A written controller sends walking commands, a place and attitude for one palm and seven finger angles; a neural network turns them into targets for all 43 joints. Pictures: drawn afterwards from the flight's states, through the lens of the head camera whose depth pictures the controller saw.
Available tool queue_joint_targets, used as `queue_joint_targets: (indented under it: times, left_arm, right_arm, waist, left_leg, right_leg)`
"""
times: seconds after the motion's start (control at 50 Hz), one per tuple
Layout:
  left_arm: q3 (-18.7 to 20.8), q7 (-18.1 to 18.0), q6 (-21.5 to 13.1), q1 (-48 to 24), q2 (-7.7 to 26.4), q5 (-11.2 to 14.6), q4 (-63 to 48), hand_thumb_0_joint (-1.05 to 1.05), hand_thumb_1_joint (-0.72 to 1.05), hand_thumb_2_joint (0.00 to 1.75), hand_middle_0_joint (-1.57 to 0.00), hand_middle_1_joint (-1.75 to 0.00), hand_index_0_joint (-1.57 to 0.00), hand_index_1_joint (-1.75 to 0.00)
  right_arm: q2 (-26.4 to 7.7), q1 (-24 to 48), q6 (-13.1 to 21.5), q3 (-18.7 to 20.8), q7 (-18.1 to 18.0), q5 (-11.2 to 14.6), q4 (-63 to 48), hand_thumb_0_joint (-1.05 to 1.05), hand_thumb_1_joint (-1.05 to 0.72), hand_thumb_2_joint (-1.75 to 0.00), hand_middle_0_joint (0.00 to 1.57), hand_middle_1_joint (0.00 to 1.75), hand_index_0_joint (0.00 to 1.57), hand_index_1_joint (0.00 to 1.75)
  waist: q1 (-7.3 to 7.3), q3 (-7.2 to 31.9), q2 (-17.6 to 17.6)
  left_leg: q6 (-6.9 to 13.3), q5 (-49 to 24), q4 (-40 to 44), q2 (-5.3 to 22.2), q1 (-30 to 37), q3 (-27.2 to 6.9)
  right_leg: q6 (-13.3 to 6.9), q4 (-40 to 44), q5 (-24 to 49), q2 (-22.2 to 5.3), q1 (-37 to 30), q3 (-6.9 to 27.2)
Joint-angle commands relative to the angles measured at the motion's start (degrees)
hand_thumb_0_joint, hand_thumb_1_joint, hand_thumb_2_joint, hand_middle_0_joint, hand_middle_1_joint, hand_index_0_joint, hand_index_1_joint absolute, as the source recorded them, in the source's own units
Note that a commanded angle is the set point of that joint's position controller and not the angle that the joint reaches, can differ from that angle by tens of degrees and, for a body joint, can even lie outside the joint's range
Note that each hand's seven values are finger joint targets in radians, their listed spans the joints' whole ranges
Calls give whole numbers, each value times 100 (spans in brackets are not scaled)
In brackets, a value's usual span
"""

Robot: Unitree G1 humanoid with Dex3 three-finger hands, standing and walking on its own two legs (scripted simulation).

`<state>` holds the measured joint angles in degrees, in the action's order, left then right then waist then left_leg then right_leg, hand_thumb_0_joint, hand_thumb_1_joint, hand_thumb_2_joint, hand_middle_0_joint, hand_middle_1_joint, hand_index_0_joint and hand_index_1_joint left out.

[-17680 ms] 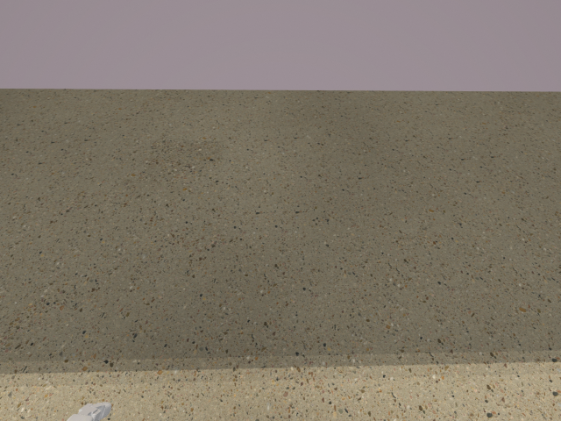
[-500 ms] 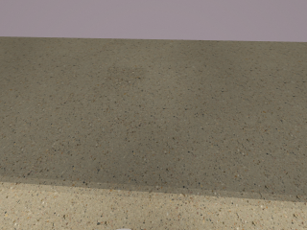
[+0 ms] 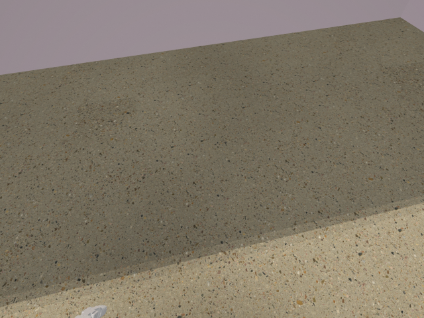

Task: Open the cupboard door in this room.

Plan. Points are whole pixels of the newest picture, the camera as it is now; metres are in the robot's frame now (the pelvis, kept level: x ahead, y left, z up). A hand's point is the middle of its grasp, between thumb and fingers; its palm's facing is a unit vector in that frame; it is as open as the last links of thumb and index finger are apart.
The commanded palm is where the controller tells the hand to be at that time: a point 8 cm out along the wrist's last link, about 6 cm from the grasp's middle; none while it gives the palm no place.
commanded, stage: turn or walk to find it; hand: left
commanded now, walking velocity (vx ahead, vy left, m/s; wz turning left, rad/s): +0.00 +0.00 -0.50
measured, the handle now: out of the picture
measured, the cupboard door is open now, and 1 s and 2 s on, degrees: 0 0 0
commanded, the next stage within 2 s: none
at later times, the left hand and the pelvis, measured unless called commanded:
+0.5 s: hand out of the picture +0.10 +0.21 -0.17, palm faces -0.18 -0.96 -0.21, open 7.4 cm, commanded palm none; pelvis -0.02 +0.02 +0.01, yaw -14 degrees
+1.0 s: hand out of the picture +0.12 +0.10 -0.14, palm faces -0.46 -0.85 -0.26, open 7.4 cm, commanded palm none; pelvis -0.06 -0.03 +0.01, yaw -29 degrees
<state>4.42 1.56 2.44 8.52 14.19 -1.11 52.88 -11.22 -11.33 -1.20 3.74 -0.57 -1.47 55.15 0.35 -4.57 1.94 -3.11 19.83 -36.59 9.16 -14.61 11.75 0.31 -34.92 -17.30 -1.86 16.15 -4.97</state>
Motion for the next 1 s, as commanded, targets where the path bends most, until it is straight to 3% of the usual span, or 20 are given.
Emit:
queue_joint_targets:
  times: [0.0,0.02,0.06,0.1,0.26,0.32,0.36,0.38,0.4,0.42,0.48,0.52,0.68,0.74,0.76,0.78,0.8,0.82,0.88,0.98]
  left_arm:
    - [291,-255,-194,1154,1314,38,-61,0,90,90,-20,-30,-20,-30]
    - [289,-280,-160,831,1245,10,-129,0,90,90,-20,-30,-20,-30]
    - [200,-268,-143,223,967,7,-341,0,90,90,-20,-30,-20,-30]
    - [171,-262,-155,36,909,-3,-417,0,90,90,-20,-30,-20,-30]
    - [216,-214,-139,275,1053,-38,-347,0,90,90,-20,-30,-20,-30]
    - [239,-208,-103,109,1085,-36,-357,0,90,90,-20,-30,-20,-30]
    - [214,-202,-61,-96,996,27,-393,0,90,90,-20,-30,-20,-30]
    - [159,-180,-36,-79,767,72,-460,0,90,90,-20,-30,-20,-30]
    - [88,-109,-22,64,445,93,-520,0,90,90,-20,-30,-20,-30]
    - [108,-101,5,4,529,22,-555,0,90,90,-20,-30,-20,-30]
    - [206,-4,42,33,574,-25,-370,0,90,90,-20,-30,-20,-30]
    - [159,36,60,89,419,-5,-338,0,90,90,-20,-30,-20,-30]
    - [23,23,12,-269,200,25,-493,0,90,90,-20,-30,-20,-30]
    - [53,-1,-89,252,332,23,-337,0,90,90,-20,-30,-20,-30]
    - [107,-40,-153,644,656,0,-216,0,90,90,-20,-30,-20,-30]
    - [233,-128,-239,818,1339,-49,-147,0,90,90,-20,-30,-20,-30]
    - [233,-176,-189,1095,1462,52,-95,0,90,90,-20,-30,-20,-30]
    - [290,-242,-176,985,1373,32,-102,0,90,90,-20,-30,-20,-30]
    - [155,-235,-145,87,910,36,-368,0,90,90,-20,-30,-20,-30]
    - [135,-220,-206,291,885,30,-307,0,90,90,-20,-30,-20,-30]
  right_arm:
    - [-648,395,-50,80,-113,73,-766,0,-90,-90,20,30,20,30]
    - [-650,530,-65,102,-131,83,-745,0,-90,-90,20,30,20,30]
    - [-711,345,-55,99,-87,47,-579,0,-90,-90,20,30,20,30]
    - [-678,214,-75,97,-60,47,-508,0,-90,-90,20,30,20,30]
    - [-663,440,-15,46,-72,78,-663,0,-90,-90,20,30,20,30]
    - [-642,125,51,27,-115,112,-625,0,-90,-90,20,30,20,30]
    - [-681,-397,121,32,-151,129,-471,0,-90,-90,20,30,20,30]
    - [-973,-534,183,68,-172,105,-450,0,-90,-90,20,30,20,30]
    - [-1455,-431,178,160,-155,49,-577,0,-90,-90,20,30,20,30]
    - [-1605,-340,148,182,-153,27,-649,0,-90,-90,20,30,20,30]
    - [-1105,254,173,80,-160,-18,-766,0,-90,-90,20,30,20,30]
    - [-1050,166,193,93,-147,-7,-736,0,-90,-90,20,30,20,30]
    - [-1250,-383,131,268,-64,-10,-402,0,-90,-90,20,30,20,30]
    - [-1267,-264,98,293,-35,15,-391,0,-90,-90,20,30,20,30]
    - [-1131,-275,93,277,-12,58,-421,0,-90,-90,20,30,20,30]
    - [-613,-244,75,135,9,71,-652,0,-90,-90,20,30,20,30]
    - [-644,190,-14,92,-34,67,-839,0,-90,-90,20,30,20,30]
    - [-609,363,-76,87,-104,78,-824,0,-90,-90,20,30,20,30]
    - [-734,71,-100,131,-55,22,-497,0,-90,-90,20,30,20,30]
    - [-757,90,-96,120,-53,15,-455,0,-90,-90,20,30,20,30]
  waist:
    - [-574,894,-1805]
    - [-469,648,-1607]
    - [-177,589,-993]
    - [-100,651,-903]
    - [-231,666,-908]
    - [-78,802,-925]
    - [175,956,-822]
    - [232,995,-25]
    - [154,851,1545]
    - [183,688,1555]
    - [-110,302,757]
    - [-77,413,700]
    - [214,589,1020]
    - [-65,771,831]
    - [-250,910,148]
    - [-339,821,-1874]
    - [-561,797,-1642]
    - [-503,756,-1930]
    - [-86,520,-989]
    - [-137,657,-821]
  left_leg:
    - [-16,1614,-2595,-313,-1815,-1054]
    - [0,1401,-2974,-323,-1993,-1222]
    - [-68,701,-2977,-274,-1876,-1238]
    - [-119,442,-2711,-333,-1507,-1128]
    - [-97,497,-1297,-591,-1122,-1062]
    - [-23,365,-265,-698,-488,-1015]
    - [35,-513,1060,-730,601,-954]
    - [257,-551,1748,-95,1307,-1601]
    - [724,-1080,2183,1254,1514,-2971]
    - [1174,-1213,2264,1849,882,-3179]
    - [1089,-1498,2067,1030,279,-1948]
    - [1026,-1893,1905,851,482,-1421]
    - [1076,-2762,1393,1140,888,-932]
    - [658,-2630,548,927,566,-516]
    - [310,-1924,-260,718,3,-276]
    - [-77,1077,-1477,-34,-1839,-17]
    - [-85,1674,-2345,-209,-1919,-717]
    - [-25,1555,-2779,-254,-1967,-1101]
    - [-101,390,-3073,-218,-1908,-1194]
    - [-187,112,-2695,-392,-1803,-1197]
  right_leg:
    - [-1173,1407,4187,-2119,-1437,2520]
    - [-1311,1432,3460,-1936,-1228,2571]
    - [-1116,1309,2949,-1450,-1063,1903]
    - [-986,1362,2638,-1267,-767,1700]
    - [-1133,1429,2073,-1127,-664,2330]
    - [-1035,1193,2298,-1038,-510,2481]
    - [-685,800,2001,-735,49,2374]
    - [-382,198,1232,-248,800,1982]
    - [-23,-1042,-831,509,1703,1094]
    - [137,-2198,-1689,386,1719,818]
    - [260,-3376,-929,126,1608,766]
    - [323,-3273,-729,48,1565,554]
    - [303,-1116,-1046,-17,753,-23]
    - [164,575,159,131,-275,-222]
    - [33,1304,1019,-228,-1136,225]
    - [-539,1608,2869,-1742,-2134,2183]
    - [-1012,1390,4155,-2255,-1516,2431]
    - [-1153,1453,3792,-1986,-1168,2557]
    - [-921,1487,2266,-1292,-828,1789]
    - [-923,1554,2187,-1126,-971,1981]
